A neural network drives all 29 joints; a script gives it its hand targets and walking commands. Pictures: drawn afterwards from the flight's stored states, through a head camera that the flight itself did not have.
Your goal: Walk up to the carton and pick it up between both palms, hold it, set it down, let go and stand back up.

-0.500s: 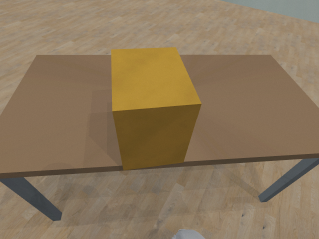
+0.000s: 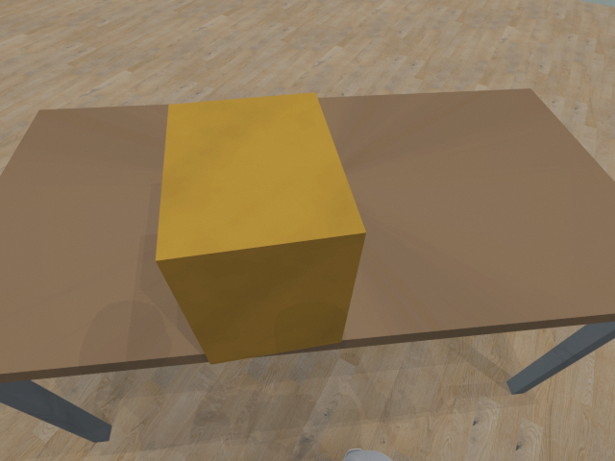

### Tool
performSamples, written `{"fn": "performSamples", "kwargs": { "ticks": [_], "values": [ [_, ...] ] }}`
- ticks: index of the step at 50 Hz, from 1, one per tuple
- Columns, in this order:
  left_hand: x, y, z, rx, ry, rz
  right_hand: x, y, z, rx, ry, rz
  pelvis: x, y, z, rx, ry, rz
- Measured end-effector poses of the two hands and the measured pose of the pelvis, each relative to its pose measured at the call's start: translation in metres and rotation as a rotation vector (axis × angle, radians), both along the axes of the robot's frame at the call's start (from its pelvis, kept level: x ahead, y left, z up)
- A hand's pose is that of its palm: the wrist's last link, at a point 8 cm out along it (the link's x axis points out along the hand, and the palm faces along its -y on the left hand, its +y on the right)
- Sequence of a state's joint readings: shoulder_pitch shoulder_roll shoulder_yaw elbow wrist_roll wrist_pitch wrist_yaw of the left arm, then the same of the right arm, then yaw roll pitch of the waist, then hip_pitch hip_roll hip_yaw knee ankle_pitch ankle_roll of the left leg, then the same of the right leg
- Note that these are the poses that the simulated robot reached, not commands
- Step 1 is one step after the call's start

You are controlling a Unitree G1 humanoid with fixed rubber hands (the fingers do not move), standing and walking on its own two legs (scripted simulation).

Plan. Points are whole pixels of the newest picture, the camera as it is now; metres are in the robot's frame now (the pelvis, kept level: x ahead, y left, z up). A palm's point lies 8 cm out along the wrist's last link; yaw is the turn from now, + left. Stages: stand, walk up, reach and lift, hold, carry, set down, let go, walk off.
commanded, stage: walk up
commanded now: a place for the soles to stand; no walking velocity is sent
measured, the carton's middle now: (261, 232) +0.43 +0.06 +0.04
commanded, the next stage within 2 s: reach and lift in 0.90 s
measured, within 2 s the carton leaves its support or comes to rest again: neither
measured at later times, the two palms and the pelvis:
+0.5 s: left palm out of the picture +0.08 +0.30 -0.11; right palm out of the picture +0.06 -0.31 -0.10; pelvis +0.00 +0.00 +0.00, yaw +0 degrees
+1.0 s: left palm out of the picture +0.10 +0.30 -0.11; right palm out of the picture +0.08 -0.31 -0.11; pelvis -0.01 +0.00 -0.01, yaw +0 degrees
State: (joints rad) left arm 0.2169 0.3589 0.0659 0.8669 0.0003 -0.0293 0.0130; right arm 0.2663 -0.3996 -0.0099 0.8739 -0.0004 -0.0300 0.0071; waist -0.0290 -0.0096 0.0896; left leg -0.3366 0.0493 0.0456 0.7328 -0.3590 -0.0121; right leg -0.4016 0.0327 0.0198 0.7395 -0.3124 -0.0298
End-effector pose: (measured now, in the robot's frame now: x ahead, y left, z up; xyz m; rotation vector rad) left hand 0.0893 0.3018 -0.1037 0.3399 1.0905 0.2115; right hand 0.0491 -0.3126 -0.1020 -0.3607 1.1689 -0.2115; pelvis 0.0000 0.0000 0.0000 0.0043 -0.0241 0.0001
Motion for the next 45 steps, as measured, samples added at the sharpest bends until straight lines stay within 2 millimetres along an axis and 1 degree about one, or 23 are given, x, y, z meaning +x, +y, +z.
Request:
{"fn": "performSamples", "kwargs": {
  "ticks": [5,8,13,36,45],
  "values": [
    [-0.006,-0.002,-0.002,-0.003,0.015,0.005,0.012,-0.002,0.002,-0.002,-0.031,0.009,-0.002,-0.002,0.0,0.003,0.0,0.0],
    [-0.008,-0.001,-0.001,-0.002,0.017,0.008,0.016,-0.001,0.002,-0.001,-0.037,0.011,-0.003,-0.001,0.0,0.004,-0.002,0.002],
    [-0.008,0.001,-0.002,-0.005,0.018,0.008,0.015,0.001,0.003,-0.003,-0.037,0.011,-0.004,0.001,0.0,0.002,-0.002,0.002],
    [-0.009,0.0,-0.002,-0.012,0.029,0.01,0.013,0.001,0.002,-0.002,-0.03,0.008,-0.006,0.001,0.0,0.003,-0.004,0.002],
    [-0.009,0.004,-0.003,-0.015,0.033,0.013,0.014,0.004,0.003,-0.003,-0.028,0.01,-0.005,0.004,0.001,0.002,-0.003,0.005]
  ]
}}
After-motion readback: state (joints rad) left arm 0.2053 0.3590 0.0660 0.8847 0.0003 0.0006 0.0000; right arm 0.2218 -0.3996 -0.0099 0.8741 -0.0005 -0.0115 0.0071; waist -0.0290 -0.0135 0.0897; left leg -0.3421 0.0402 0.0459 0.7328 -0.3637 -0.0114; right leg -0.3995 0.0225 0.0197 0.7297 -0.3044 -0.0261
